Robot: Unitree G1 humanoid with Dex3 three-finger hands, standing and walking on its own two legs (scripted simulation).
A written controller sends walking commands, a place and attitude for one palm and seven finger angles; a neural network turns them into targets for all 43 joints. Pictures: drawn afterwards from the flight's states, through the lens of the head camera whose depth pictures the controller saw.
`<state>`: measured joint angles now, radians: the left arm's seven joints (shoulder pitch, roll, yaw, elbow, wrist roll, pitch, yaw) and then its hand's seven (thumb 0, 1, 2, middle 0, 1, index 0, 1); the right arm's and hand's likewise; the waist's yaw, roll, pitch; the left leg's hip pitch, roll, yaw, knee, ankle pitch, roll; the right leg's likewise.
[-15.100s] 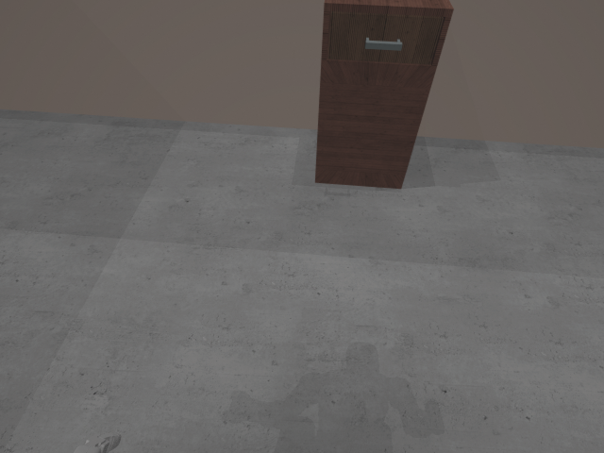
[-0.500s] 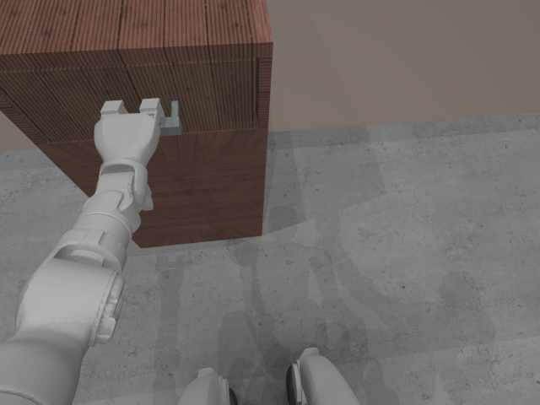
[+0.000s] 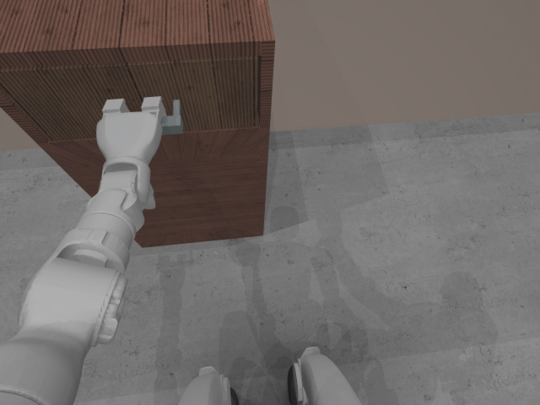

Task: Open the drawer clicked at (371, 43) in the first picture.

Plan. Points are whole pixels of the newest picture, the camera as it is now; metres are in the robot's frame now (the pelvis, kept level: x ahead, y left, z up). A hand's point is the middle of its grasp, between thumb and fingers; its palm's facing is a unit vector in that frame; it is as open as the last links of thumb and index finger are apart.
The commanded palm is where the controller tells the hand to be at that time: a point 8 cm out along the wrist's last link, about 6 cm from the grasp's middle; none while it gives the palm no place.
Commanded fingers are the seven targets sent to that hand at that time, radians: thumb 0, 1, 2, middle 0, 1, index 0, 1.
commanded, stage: close the thumb around the handle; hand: left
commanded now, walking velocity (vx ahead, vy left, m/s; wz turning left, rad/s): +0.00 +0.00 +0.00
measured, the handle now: (142, 117) +0.57 +0.16 +0.01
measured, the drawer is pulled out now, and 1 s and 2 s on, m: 0.00 0.00 0.13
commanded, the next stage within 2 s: pull the drawer open in 0.74 s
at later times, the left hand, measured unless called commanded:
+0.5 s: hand (143, 155) +0.51 +0.16 -0.01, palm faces -0.04 -0.02 -1.00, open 8.4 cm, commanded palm +0.49 +0.15 +0.04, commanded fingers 0.00 0.84 0.88 -0.40 -1.34 -0.40 -1.34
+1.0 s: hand (144, 155) +0.51 +0.16 -0.01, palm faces -0.05 -0.01 -1.00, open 5.8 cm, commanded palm +0.48 +0.15 +0.04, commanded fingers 0.00 0.90 0.90 -0.40 -1.35 -0.40 -1.35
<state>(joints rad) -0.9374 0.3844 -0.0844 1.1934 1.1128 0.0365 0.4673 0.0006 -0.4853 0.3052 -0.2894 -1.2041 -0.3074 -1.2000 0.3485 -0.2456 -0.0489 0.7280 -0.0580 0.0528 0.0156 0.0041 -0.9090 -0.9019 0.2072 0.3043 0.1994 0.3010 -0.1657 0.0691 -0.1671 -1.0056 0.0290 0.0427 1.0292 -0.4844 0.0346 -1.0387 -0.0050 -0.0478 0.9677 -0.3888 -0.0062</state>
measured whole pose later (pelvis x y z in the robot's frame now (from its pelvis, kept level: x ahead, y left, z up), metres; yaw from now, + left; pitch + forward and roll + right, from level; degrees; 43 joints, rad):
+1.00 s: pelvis +0.01 +0.00 +0.00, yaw +0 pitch +26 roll -1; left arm -0.90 0.38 -0.08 1.15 1.10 0.05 0.46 0.00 0.73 0.81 -0.32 -1.33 -0.34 -1.32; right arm 0.34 -0.25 -0.06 0.73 -0.05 0.06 0.01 0.00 -0.91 -0.90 0.21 0.30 0.20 0.30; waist -0.15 0.07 -0.16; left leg -0.98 0.03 0.05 1.01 -0.49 0.03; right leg -1.02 0.00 -0.04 0.95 -0.39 -0.01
